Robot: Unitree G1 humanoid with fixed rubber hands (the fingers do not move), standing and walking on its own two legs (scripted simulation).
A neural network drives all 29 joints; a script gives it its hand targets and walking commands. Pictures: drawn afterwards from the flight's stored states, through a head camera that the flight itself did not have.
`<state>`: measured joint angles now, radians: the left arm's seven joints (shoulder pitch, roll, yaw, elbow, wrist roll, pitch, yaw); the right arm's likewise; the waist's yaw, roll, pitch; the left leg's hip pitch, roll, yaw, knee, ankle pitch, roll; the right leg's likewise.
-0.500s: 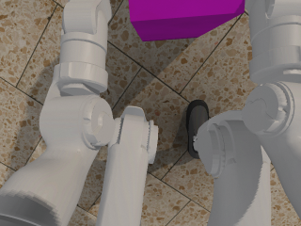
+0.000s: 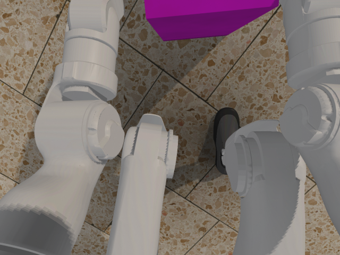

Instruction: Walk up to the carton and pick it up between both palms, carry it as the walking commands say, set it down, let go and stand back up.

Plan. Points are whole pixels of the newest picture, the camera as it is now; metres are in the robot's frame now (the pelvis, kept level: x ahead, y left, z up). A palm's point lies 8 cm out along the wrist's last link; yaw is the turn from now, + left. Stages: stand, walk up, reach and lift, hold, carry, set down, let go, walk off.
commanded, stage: set down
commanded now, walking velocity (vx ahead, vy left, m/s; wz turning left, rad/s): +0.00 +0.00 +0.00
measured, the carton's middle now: out of the picture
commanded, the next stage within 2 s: let go in 1.62 s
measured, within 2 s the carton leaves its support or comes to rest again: neither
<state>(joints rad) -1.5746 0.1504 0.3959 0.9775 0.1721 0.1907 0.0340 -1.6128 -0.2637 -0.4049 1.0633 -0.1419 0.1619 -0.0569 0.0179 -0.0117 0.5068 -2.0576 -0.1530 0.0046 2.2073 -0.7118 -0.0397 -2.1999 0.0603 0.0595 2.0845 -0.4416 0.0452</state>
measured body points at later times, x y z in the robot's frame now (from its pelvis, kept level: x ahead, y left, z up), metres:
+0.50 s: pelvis +0.01 +0.01 +0.03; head +0.39 +0.00 +0.27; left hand +0.60 +0.16 -0.13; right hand +0.60 -0.18 -0.13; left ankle +0.09 +0.11 -0.35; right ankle +0.15 -0.12 -0.35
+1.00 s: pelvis +0.03 +0.00 +0.14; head +0.38 -0.02 +0.42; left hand +0.60 +0.16 +0.02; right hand +0.60 -0.18 +0.01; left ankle +0.09 +0.11 -0.35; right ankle +0.15 -0.12 -0.35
